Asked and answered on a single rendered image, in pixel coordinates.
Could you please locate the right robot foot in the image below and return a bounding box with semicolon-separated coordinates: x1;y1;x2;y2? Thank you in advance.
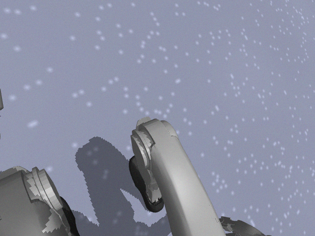
129;156;164;212

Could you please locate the right robot hand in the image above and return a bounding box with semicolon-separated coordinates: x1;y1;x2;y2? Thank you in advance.
219;216;266;236

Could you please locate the left robot foot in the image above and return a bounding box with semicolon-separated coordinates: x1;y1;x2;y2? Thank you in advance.
60;196;80;236

